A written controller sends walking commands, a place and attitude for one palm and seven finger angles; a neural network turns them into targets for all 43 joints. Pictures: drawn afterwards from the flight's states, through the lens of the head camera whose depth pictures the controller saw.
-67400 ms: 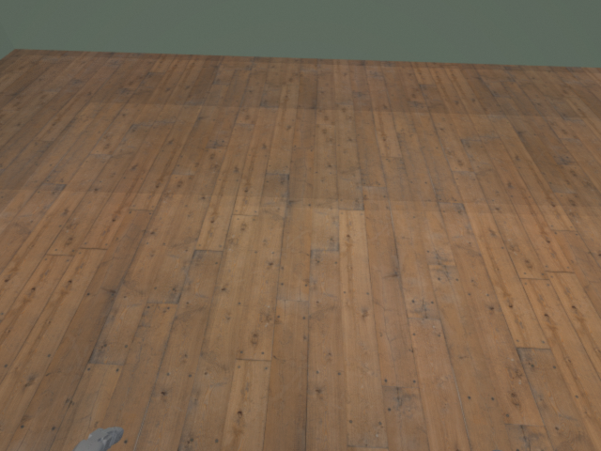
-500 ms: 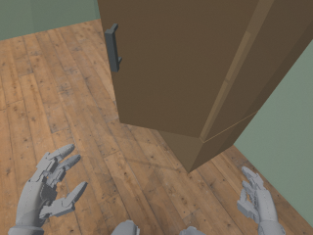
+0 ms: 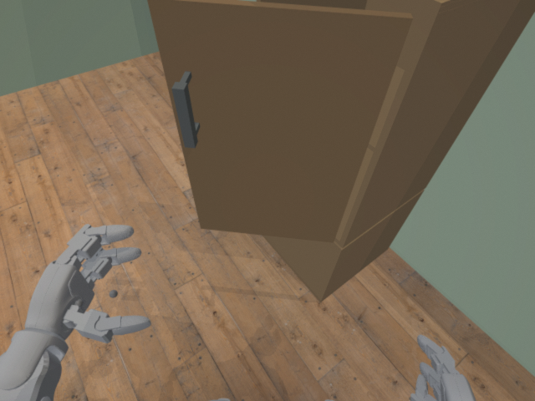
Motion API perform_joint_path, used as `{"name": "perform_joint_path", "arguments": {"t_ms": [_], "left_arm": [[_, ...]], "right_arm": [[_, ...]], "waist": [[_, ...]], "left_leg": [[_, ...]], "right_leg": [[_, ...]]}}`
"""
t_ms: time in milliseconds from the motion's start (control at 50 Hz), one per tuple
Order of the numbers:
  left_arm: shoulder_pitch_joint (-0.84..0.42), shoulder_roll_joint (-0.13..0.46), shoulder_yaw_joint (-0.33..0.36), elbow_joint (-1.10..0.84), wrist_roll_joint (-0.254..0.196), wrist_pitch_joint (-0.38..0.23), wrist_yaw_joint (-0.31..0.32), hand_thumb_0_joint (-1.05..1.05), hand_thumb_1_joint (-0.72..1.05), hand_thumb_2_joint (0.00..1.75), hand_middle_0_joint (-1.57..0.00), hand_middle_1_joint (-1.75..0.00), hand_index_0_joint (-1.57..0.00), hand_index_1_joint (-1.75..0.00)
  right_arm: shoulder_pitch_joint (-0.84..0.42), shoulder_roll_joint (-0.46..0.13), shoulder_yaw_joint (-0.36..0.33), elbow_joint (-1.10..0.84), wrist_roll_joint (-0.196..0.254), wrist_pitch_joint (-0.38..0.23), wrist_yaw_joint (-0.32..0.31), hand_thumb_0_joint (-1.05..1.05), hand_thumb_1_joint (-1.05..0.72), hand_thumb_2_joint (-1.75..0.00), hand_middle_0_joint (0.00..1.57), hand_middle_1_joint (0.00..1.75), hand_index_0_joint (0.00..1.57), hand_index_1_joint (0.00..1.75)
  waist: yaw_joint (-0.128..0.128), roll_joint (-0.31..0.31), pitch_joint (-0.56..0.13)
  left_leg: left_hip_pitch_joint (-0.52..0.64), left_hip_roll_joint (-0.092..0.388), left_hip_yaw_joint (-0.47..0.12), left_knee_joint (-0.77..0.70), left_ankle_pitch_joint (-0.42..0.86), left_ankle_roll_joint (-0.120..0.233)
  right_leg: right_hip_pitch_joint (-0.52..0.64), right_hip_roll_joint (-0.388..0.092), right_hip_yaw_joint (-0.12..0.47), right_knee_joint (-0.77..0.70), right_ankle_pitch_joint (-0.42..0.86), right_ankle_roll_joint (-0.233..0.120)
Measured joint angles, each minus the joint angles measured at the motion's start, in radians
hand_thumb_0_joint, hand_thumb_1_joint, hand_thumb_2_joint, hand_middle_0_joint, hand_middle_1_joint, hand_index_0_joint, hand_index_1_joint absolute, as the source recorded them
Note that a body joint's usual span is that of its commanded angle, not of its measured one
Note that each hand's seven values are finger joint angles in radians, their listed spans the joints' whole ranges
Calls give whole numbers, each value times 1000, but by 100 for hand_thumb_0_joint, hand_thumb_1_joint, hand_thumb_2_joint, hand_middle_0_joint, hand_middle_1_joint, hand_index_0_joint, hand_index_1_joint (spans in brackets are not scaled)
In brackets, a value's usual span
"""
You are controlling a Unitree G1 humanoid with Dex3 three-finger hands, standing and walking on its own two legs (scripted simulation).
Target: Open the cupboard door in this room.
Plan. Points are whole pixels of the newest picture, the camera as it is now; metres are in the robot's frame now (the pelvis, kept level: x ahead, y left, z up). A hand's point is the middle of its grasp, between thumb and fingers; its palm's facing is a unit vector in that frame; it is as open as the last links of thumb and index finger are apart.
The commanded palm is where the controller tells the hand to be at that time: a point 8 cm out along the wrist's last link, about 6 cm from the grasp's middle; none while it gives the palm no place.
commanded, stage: raise the hand with hooked fingers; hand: left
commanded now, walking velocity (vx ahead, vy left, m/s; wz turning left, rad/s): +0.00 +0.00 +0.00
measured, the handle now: (188, 110) +0.56 +0.18 +0.12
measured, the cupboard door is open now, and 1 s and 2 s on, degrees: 47 47 47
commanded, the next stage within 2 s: move the hooked fingers beside the handle in 1.04 s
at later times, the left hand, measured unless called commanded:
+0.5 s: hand (77, 214) +0.30 +0.26 +0.15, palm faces +0.04 -1.00 -0.06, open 14.0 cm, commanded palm +0.28 +0.31 +0.14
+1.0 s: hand (94, 209) +0.31 +0.25 +0.15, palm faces +0.02 -1.00 -0.05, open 14.0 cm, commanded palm +0.28 +0.29 +0.15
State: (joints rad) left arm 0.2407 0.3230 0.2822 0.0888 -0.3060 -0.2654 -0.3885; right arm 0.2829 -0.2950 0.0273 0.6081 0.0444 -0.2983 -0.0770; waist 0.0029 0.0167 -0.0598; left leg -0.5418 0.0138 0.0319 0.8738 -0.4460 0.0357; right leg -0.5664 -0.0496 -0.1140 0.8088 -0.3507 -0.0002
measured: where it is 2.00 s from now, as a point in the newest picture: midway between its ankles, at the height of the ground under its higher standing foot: outside the picture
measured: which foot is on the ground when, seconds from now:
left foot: down 0.00-1.00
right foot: down 0.00-1.00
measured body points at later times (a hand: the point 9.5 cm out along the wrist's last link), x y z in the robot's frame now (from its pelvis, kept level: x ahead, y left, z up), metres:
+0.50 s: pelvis +0.02 -0.01 +0.02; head +0.03 -0.02 +0.47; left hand +0.29 +0.32 +0.15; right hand +0.19 -0.24 -0.05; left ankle +0.00 +0.09 -0.70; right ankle +0.04 -0.13 -0.70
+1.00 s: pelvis +0.02 -0.02 +0.03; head +0.03 -0.03 +0.48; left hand +0.31 +0.30 +0.15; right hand +0.18 -0.27 -0.05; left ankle +0.00 +0.09 -0.70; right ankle +0.04 -0.13 -0.70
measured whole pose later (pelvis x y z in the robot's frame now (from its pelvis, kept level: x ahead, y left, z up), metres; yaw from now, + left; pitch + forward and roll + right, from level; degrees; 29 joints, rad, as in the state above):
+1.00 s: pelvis +0.02 -0.02 +0.03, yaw -1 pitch +2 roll +0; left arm -0.11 0.43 0.45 0.38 -0.33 -0.10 -0.50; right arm 0.27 -0.29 0.06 0.61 0.06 -0.24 -0.11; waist 0.02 0.04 -0.03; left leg -0.31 0.03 0.04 0.62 -0.35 0.00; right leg -0.36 -0.02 -0.11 0.60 -0.28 -0.03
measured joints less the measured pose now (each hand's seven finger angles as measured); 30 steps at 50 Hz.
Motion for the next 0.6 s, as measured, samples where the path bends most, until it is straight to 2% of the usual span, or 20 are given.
{"name": "perform_joint_path", "arguments": {"t_ms": [160, 320, 480, 600], "left_arm": [[-111, 43, 67, 39, -29, 59, -7, 0, -33, 37, -29, -109, -29, -109], [-210, 73, 88, 145, -21, 172, -66, -1, -46, 32, -29, -117, -29, -117], [-296, 101, 149, 185, -33, 151, -90, -1, -50, 30, -30, -120, -30, -120], [-389, 147, 167, 303, -32, 207, -134, -1, -50, 30, -30, -120, -30, -120]], "right_arm": [[-31, 20, 22, -30, 2, -7, -9, 1, -91, -90, 20, 30, 20, 30], [-42, 26, 50, -34, 6, 23, -14, 1, -90, -90, 20, 30, 20, 30], [-19, 27, 57, 2, 2, 37, -26, 1, -90, -90, 20, 30, 21, 30], [-13, 7, 48, 11, 13, 58, -34, 1, -90, -90, 20, 30, 21, 30]], "waist": [[8, 0, -5], [26, 20, 12], [29, 16, 22], [16, 23, 25]], "left_leg": [[95, 4, -1, -76, 20, -6], [144, 0, -1, -137, 43, -7], [193, 7, -4, -189, 59, -18], [209, 8, -4, -220, 74, -23]], "right_leg": [[96, 10, -2, -79, 21, -2], [142, 10, -3, -130, 38, -3], [188, 21, -7, -177, 49, -12], [200, 23, -7, -199, 58, -17]]}}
